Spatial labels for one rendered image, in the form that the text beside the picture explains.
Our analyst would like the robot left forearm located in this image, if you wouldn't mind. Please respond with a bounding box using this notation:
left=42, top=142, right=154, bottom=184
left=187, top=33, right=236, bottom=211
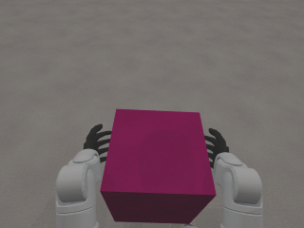
left=55, top=148, right=102, bottom=228

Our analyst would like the right robot shin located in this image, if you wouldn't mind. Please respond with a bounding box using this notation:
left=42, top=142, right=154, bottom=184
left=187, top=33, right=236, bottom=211
left=182, top=223, right=194, bottom=227

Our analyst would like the right robot hand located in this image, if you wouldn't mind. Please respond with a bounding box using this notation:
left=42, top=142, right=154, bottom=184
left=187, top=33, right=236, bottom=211
left=204, top=128, right=229, bottom=169

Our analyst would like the left robot hand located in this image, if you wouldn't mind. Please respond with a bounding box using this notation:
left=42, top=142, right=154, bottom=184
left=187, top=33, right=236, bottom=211
left=84, top=123, right=112, bottom=163

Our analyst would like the carton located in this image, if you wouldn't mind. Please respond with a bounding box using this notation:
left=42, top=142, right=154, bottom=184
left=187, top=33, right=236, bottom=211
left=100, top=109, right=217, bottom=224

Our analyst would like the robot right forearm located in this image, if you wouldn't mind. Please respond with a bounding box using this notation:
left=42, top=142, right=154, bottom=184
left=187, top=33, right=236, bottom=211
left=213, top=152, right=263, bottom=228

